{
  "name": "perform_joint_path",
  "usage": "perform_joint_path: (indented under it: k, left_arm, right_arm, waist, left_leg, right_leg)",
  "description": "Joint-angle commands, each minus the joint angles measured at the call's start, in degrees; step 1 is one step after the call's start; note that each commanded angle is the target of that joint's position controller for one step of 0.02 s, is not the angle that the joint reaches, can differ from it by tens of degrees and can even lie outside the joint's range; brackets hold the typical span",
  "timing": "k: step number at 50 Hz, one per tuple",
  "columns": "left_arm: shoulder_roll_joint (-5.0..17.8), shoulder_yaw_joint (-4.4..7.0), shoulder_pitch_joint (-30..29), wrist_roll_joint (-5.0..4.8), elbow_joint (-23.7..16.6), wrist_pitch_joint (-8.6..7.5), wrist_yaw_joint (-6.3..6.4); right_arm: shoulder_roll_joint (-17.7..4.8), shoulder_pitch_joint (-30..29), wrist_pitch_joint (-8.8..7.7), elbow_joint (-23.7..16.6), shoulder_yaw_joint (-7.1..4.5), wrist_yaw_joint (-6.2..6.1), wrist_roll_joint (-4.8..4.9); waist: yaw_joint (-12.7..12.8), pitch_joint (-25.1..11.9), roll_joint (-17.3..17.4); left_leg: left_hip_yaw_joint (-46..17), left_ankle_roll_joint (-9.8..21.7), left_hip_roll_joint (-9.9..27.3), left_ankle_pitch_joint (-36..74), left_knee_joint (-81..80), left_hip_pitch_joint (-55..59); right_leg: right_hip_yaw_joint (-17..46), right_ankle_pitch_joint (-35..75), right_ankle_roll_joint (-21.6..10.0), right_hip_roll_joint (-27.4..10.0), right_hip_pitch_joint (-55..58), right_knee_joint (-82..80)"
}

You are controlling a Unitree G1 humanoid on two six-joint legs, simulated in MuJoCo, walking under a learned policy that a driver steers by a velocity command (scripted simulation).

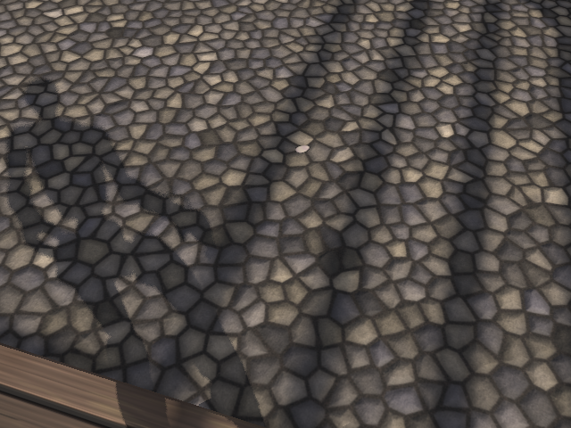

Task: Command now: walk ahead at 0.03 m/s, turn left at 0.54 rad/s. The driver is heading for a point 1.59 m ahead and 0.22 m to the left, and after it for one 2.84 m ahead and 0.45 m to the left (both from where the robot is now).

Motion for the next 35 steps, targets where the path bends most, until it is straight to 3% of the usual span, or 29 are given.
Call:
perform_joint_path:
  k: [1, 2, 3, 4, 5, 6, 8, 10, 17, 22, 24, 25, 26, 27, 28, 29, 30, 32, 35]
  left_arm:
    - [8.21, 2.85, 1.75, -0.35, -2.50, 0.62, -0.39]
    - [2.98, 1.76, 4.72, 0.18, -3.93, 1.29, -0.78]
    - [5.07, 1.76, -3.38, 0.04, -7.07, 2.25, 0.06]
    - [5.45, 1.81, -4.88, -0.66, -7.15, 2.49, 0.13]
    - [5.59, 1.96, -3.48, -1.21, -6.25, 2.24, -0.12]
    - [6.31, 2.24, -1.77, -0.94, -4.86, 1.75, -0.21]
    - [7.28, 2.74, 1.07, 0.12, -3.05, 1.52, -0.69]
    - [6.27, 2.51, 0.70, -0.28, -3.23, 1.75, -0.93]
    - [5.52, 1.50, -3.59, -0.70, -5.27, 1.92, -0.47]
    - [5.51, 0.96, -0.87, -1.71, -4.87, 1.27, 0.00]
    - [4.67, 0.60, 2.13, -1.67, -4.16, 0.77, 0.31]
    - [4.67, 0.48, 3.55, -1.22, -3.78, 0.26, 0.66]
    - [7.74, 0.74, 2.66, -0.17, -4.54, -0.30, 1.12]
    - [12.72, 1.39, -1.75, -0.04, -6.17, -0.44, 0.85]
    - [10.73, 1.31, 0.05, -0.11, -5.18, -0.53, 0.41]
    - [7.45, 0.23, -1.68, -0.54, -5.19, -0.83, 0.01]
    - [5.69, -0.33, -4.02, -0.65, -5.21, -0.98, -0.16]
    - [5.40, -0.54, -5.00, -0.57, -4.88, -1.18, 0.16]
    - [5.58, -0.45, -2.09, -0.79, -3.39, -0.92, -0.07]
  right_arm:
    - [-5.59, 6.47, -1.85, -2.38, -1.35, -0.26, -0.49]
    - [-11.54, 5.78, -2.53, -4.18, -2.20, -0.95, -0.98]
    - [-17.07, 8.46, -2.34, -4.59, -4.15, -1.56, -1.06]
    - [-14.38, 7.61, -2.27, -3.89, -3.64, -1.99, -1.18]
    - [-11.89, 3.53, -2.27, -4.42, -2.86, -2.27, -0.55]
    - [-10.70, -0.16, -2.26, -5.28, -2.55, -2.35, -0.60]
    - [-8.66, -0.97, -2.70, -6.02, -1.98, -2.41, 0.07]
    - [-8.73, 1.17, -3.10, -5.52, -2.12, -2.18, 0.30]
    - [-10.29, 5.43, -2.70, -5.05, -3.08, -2.31, -0.44]
    - [-9.71, 2.64, -2.50, -5.20, -2.70, -1.88, -0.95]
    - [-9.14, 0.58, -2.38, -5.06, -2.37, -2.08, -0.34]
    - [-8.18, 0.08, -2.47, -5.07, -1.96, -2.36, 0.18]
    - [-5.12, 1.86, -2.80, -5.33, -1.06, -2.45, 0.24]
    - [-3.69, 4.02, -3.04, -5.90, -0.69, -2.70, 0.38]
    - [-7.78, 2.99, -2.61, -4.60, -1.75, -3.05, -0.81]
    - [-8.14, 2.95, -2.40, -3.75, -2.04, -2.86, -0.47]
    - [-7.37, 3.33, -2.21, -2.59, -1.93, -2.56, -0.24]
    - [-6.19, 4.27, -1.90, -1.47, -1.52, -1.94, -0.33]
    - [-3.66, 2.23, -1.69, -0.73, -0.18, -1.83, 0.03]
  waist:
    - [-2.34, -3.74, 1.46]
    - [0.13, -2.70, 17.85]
    - [-4.87, 1.08, 16.19]
    - [-3.31, 2.24, 10.65]
    - [-0.88, 2.57, 9.08]
    - [0.76, 1.35, 8.15]
    - [0.93, -2.84, 7.25]
    - [0.26, -4.49, 5.54]
    - [-2.91, -3.52, 7.83]
    - [-1.92, -4.94, 8.80]
    - [0.35, -5.11, 7.76]
    - [1.31, -5.05, 6.19]
    - [-0.18, -5.34, -1.81]
    - [-2.46, -3.65, -11.79]
    - [-0.28, -4.24, -9.43]
    - [-1.54, -2.96, -6.15]
    - [-2.55, -1.82, -5.24]
    - [-2.88, -2.34, -8.46]
    - [-0.80, -3.51, -8.18]
  left_leg:
    - [-4.84, 2.72, 0.54, 6.57, -19.22, 10.60]
    - [-28.15, 6.00, 17.57, 14.80, -24.40, 14.21]
    - [-34.39, 13.66, 22.18, 25.00, -26.42, 5.54]
    - [-29.31, 13.86, 18.66, 23.31, -25.90, 4.61]
    - [-24.29, 12.11, 14.50, 20.29, -25.73, 3.58]
    - [-21.04, 10.38, 10.81, 20.70, -24.87, 4.68]
    - [-18.58, 10.41, 8.60, 29.20, -22.77, 7.96]
    - [-19.39, 10.79, 8.60, 30.91, -21.88, 10.83]
    - [-26.78, 12.99, 8.84, 23.87, -20.72, 12.75]
    - [-28.15, 11.31, 7.66, 30.50, -18.55, 7.73]
    - [-28.48, 8.89, 6.09, 29.76, -16.73, 5.33]
    - [-28.04, 6.28, 4.36, 23.50, -15.39, 2.01]
    - [-23.80, 2.92, 0.30, 11.55, -9.59, -2.22]
    - [-13.40, 0.53, -10.05, -4.34, -2.73, -8.85]
    - [-11.93, -0.30, -7.74, -10.39, 6.55, -4.59]
    - [-12.71, -0.65, -7.09, -7.89, 10.17, -3.51]
    - [-12.51, -1.27, -6.70, -4.71, 11.76, -2.46]
    - [-11.11, -2.37, -6.63, -2.42, 10.81, -2.40]
    - [-7.47, -3.29, -5.11, -3.33, 0.82, 0.03]
  right_leg:
    - [5.27, -3.69, -0.98, -9.21, -3.36, 2.23]
    - [0.30, -23.69, 4.19, -1.61, -16.12, 18.99]
    - [8.66, -25.86, 4.38, 4.06, -20.23, 25.59]
    - [12.46, -20.67, 4.15, 2.52, -19.29, 30.09]
    - [13.57, -14.73, 3.66, 2.22, -18.31, 30.36]
    - [13.56, -10.75, 3.46, 2.61, -17.33, 30.77]
    - [12.93, -8.20, 3.75, 3.60, -15.73, 33.92]
    - [13.36, -8.15, 4.19, 3.86, -16.19, 33.34]
    - [14.53, -11.42, 3.90, 5.22, -14.36, 19.46]
    - [12.76, -12.87, 1.69, 7.08, -2.11, 9.51]
    - [12.19, -7.27, 0.45, 7.38, 5.17, -1.48]
    - [13.65, -1.52, -0.34, 5.73, 10.74, -9.55]
    - [23.69, -3.01, -2.25, -3.90, 14.27, -15.47]
    - [37.45, 9.12, -7.57, -15.40, 13.49, -17.66]
    - [37.48, 12.84, -12.97, -17.43, 7.45, -15.81]
    - [33.63, 12.91, -13.09, -14.22, 5.87, -15.66]
    - [28.74, 12.76, -11.27, -10.55, 4.61, -15.29]
    - [23.22, 17.83, -9.05, -6.33, 7.35, -13.60]
    - [21.27, 20.45, -8.75, -5.10, 11.50, -10.85]
Velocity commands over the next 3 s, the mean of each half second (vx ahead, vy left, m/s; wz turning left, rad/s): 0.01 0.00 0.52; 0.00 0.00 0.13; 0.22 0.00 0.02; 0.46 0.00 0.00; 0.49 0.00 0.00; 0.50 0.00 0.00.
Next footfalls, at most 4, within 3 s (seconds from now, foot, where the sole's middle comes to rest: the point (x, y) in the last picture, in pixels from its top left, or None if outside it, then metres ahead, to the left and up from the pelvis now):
0.02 left None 0.03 0.10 -0.77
0.52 right None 0.06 -0.08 -0.77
0.82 left None -0.05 0.10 -0.77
1.82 left None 0.36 0.19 -0.77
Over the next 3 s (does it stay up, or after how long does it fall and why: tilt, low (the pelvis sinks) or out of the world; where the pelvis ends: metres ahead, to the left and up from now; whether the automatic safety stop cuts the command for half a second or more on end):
stays up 0.88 0.26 -0.12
